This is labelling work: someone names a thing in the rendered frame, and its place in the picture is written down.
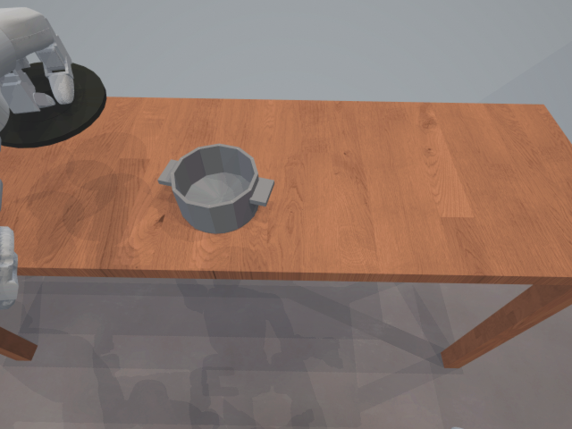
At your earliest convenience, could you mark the lid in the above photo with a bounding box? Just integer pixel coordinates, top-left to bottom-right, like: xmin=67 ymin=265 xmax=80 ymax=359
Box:
xmin=0 ymin=62 xmax=106 ymax=148

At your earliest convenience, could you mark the table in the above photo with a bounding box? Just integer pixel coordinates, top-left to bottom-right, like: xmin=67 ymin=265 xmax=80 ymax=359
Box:
xmin=0 ymin=97 xmax=572 ymax=368

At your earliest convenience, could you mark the robot left hand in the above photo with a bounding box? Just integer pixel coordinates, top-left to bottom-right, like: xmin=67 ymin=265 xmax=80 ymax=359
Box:
xmin=0 ymin=7 xmax=74 ymax=114

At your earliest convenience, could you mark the knob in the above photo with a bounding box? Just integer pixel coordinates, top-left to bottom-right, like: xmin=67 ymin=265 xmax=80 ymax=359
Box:
xmin=10 ymin=65 xmax=57 ymax=102

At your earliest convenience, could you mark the robot left upper arm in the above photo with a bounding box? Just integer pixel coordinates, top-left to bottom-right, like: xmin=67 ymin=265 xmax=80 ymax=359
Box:
xmin=0 ymin=226 xmax=19 ymax=310

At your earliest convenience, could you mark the pot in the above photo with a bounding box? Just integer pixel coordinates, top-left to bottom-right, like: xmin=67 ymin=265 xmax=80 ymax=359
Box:
xmin=158 ymin=144 xmax=274 ymax=234

